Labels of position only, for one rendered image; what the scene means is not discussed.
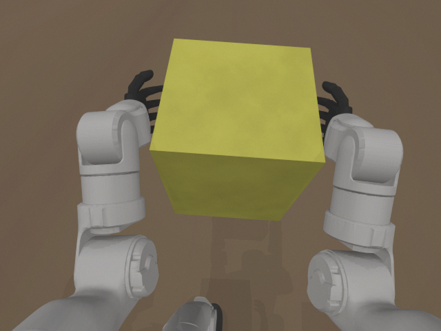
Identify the robot left hand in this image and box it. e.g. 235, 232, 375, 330
125, 70, 163, 133

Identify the left robot thigh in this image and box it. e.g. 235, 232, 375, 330
162, 301, 217, 331

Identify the robot left upper arm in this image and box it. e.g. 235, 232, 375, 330
12, 234, 158, 331

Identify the robot right upper arm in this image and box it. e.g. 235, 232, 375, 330
307, 250, 441, 331

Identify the left robot shin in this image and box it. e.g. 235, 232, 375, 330
194, 297, 212, 307

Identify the left robot forearm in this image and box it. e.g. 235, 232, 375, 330
74, 99, 152, 288

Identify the carton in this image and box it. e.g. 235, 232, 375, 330
150, 39, 325, 221

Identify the right robot forearm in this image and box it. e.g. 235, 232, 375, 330
323, 113, 403, 299

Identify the robot right hand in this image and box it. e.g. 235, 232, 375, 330
317, 81, 352, 146

